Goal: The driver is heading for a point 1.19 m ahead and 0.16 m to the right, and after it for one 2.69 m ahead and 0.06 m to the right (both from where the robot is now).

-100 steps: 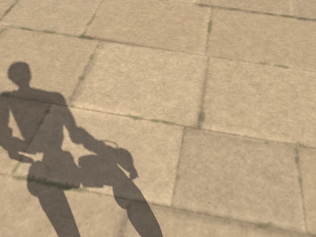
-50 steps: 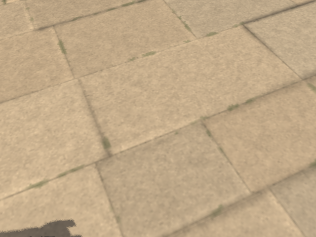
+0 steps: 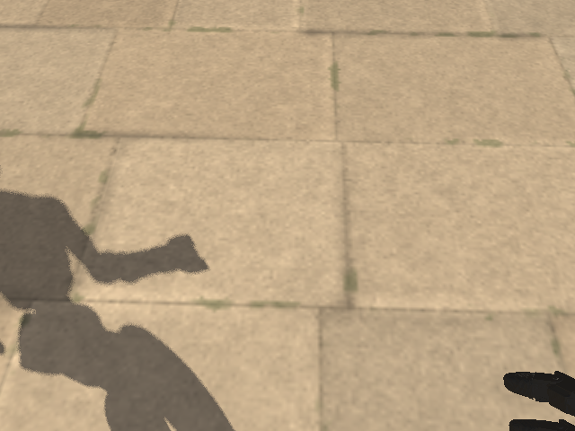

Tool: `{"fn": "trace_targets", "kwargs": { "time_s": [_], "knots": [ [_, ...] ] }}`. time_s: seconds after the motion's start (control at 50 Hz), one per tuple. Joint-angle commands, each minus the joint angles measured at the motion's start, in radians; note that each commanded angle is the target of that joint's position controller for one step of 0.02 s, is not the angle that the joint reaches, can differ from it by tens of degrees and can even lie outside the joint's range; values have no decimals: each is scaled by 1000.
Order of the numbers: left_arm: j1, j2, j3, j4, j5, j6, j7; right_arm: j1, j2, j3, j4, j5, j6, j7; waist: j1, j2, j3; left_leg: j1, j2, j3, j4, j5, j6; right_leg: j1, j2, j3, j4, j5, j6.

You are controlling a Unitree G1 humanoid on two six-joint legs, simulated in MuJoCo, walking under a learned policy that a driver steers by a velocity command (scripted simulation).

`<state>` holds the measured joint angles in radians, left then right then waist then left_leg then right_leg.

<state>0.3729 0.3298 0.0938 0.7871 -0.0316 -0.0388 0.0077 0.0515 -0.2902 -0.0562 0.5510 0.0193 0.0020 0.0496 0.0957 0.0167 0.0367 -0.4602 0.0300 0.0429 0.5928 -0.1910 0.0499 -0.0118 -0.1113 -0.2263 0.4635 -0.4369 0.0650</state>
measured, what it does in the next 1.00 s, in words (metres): walks ahead: right foot, then left foot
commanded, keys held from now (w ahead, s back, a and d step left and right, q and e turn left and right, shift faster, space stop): q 0.18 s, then no key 0.06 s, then e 0.76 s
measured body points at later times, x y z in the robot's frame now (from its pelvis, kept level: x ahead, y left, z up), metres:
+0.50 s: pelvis +0.13 +0.02 +0.01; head +0.15 +0.02 +0.46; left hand +0.25 +0.30 -0.09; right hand +0.31 -0.21 -0.09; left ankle +0.08 +0.11 -0.72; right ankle +0.19 -0.11 -0.72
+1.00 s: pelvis +0.13 +0.07 +0.02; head +0.16 +0.09 +0.47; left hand +0.31 +0.34 -0.09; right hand +0.21 -0.22 -0.07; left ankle +0.13 +0.15 -0.72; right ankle +0.09 -0.09 -0.63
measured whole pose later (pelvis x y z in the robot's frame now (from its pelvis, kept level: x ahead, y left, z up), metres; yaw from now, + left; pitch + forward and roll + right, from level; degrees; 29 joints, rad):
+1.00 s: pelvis +0.13 +0.07 +0.02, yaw -10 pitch +1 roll -1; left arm 0.20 0.35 0.11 0.69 -0.03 0.06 0.04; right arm 0.22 -0.24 -0.05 0.67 -0.02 0.00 -0.04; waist -0.01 -0.04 0.04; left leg -0.21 0.00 0.08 0.43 -0.25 0.06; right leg -0.55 0.03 0.11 1.15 -0.37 0.11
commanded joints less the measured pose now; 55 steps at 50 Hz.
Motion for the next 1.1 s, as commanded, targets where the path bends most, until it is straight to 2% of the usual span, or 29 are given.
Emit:
{"fn": "trace_targets", "kwargs": {
  "time_s": [0.02,0.04,0.06,0.08,0.1,0.12,0.16,0.26,0.32,0.38,0.42,0.46,0.48,0.5,0.52,0.54,0.6,0.62,0.66,0.72,0.76,0.78,0.8,0.82,0.84,0.86,0.9,1.0,1.1],
  "knots": [
    [-64,9,-13,-137,60,-22,3,314,-313,-112,3,0,10,-44,-164,238,-228,727,190,-385,-106,388,183,-594,39,16,701,-89,-6],
    [-39,56,-16,-150,51,-39,1,284,-327,-100,-52,-21,-11,-33,-167,235,-424,769,375,-803,-216,338,365,-701,131,258,916,-260,15],
    [-121,134,6,-154,17,-38,0,242,-241,-77,-47,-18,-24,-20,-189,101,-329,694,332,-643,-239,367,335,-753,84,311,937,-163,10],
    [-151,131,1,-162,15,-40,4,208,-200,-65,-30,-8,-33,-21,-157,91,-213,584,274,-508,-230,398,290,-761,55,293,882,-84,-5],
    [-140,125,1,-142,35,-37,18,160,-175,-59,-29,1,-33,-26,-120,28,-168,485,217,-428,-225,419,242,-725,20,298,813,-14,-5],
    [-134,136,5,-139,48,-29,24,122,-168,-55,-33,-3,-32,-31,-92,44,-143,389,192,-388,-235,470,228,-665,10,305,758,29,-2],
    [-108,117,1,-122,51,-11,23,87,-175,-56,-33,-24,-32,-40,-56,53,-147,276,163,-342,-253,577,228,-568,36,291,711,78,9],
    [-154,52,-26,-115,48,9,24,105,-162,-46,14,-13,-21,-67,-70,68,-179,271,131,-274,-234,594,201,-532,62,287,480,198,35],
    [-213,25,-40,-117,36,13,10,105,-117,-23,44,-27,-17,-71,-95,84,-170,248,127,-241,-249,503,173,-436,40,290,322,299,26],
    [-250,40,-37,-124,29,12,0,121,-104,-9,85,-44,-25,-56,-115,96,-131,237,148,-243,-250,435,171,-342,47,282,216,289,-2],
    [-253,57,-29,-135,30,12,-3,114,-113,-8,103,-38,-26,-50,-102,90,-100,252,152,-252,-214,379,159,-305,65,265,117,252,-35],
    [-271,101,-19,-158,38,10,0,161,-131,-13,123,-27,-24,-57,-108,36,-81,270,102,-240,-157,246,95,-249,47,301,-7,520,-76],
    [-279,154,-7,-176,39,12,5,223,-138,-18,127,-46,-29,-61,-154,-47,-106,247,37,-197,-99,140,56,-193,-9,369,42,764,-108],
    [-272,165,2,-170,27,20,3,249,-127,-17,125,-48,-30,-69,-168,-146,-139,208,-36,-117,-65,58,9,-161,-30,427,53,771,-170],
    [-244,133,2,-172,14,27,-1,206,-123,-16,119,-50,-25,-78,-127,-163,-144,187,-69,-69,-7,-8,-27,-158,-52,490,28,718,-214],
    [-211,112,-2,-164,16,31,-1,168,-104,-17,104,-44,-16,-85,-108,-196,-150,144,-84,-50,54,-72,-49,-142,-91,569,2,685,-253],
    [-166,128,5,-165,30,24,3,109,-77,-21,63,-27,8,-84,-73,-256,-149,1,-111,-103,243,-417,-57,-87,-182,747,-67,717,-340],
    [-162,145,13,-166,32,20,7,102,-86,-25,56,-22,9,-83,-65,-228,-162,-33,-100,-129,320,-459,-63,-71,-194,761,-73,738,-343],
    [-215,157,25,-173,16,32,19,124,-82,-28,64,-13,8,-80,-91,-169,-167,-22,-73,-139,252,-381,-82,-89,-139,691,-64,690,-285],
    [-275,149,32,-192,6,78,30,165,-51,-23,83,-10,-2,-61,-106,-184,-176,131,-101,-88,61,-204,-101,-185,-56,628,-58,591,-232],
    [-303,132,31,-206,-5,96,32,231,-54,-34,105,-13,-6,-48,-142,-177,-174,277,-110,-52,-151,-29,-79,-274,-3,601,-24,415,-182],
    [-275,96,22,-208,-1,95,31,248,-109,-52,103,-24,-2,-54,-132,-89,-149,359,-7,-145,-225,-28,-37,-391,57,555,60,210,-126],
    [-242,32,5,-226,13,86,28,226,-232,-79,83,-47,10,-63,-95,231,-101,368,254,-466,-335,-4,99,-593,223,388,293,-87,-54],
    [-234,108,29,-224,26,68,31,193,-212,-69,52,-87,-2,-61,-108,227,-86,266,382,-600,-361,26,219,-609,179,410,538,-196,-27],
    [-212,152,48,-197,17,65,29,126,-158,-51,31,-83,-13,-66,-76,124,-53,236,348,-516,-349,38,219,-607,154,427,658,-137,-26],
    [-177,147,52,-165,14,73,32,73,-127,-42,27,-61,-20,-70,-51,78,-26,239,276,-403,-329,40,169,-617,144,416,697,-67,-16],
    [-152,112,46,-139,16,85,39,58,-102,-33,26,-36,-27,-85,-63,80,-22,294,217,-274,-301,165,135,-645,135,395,766,35,15],
    [-243,69,24,-199,4,86,26,173,-115,-39,55,-41,-5,-105,-138,106,-59,470,233,-169,-281,351,180,-682,108,325,649,74,70],
    [-268,47,6,-234,12,93,5,156,-157,-58,63,-35,7,-93,-150,117,-66,467,276,-106,-293,358,202,-582,54,261,477,48,66]
  ]
}}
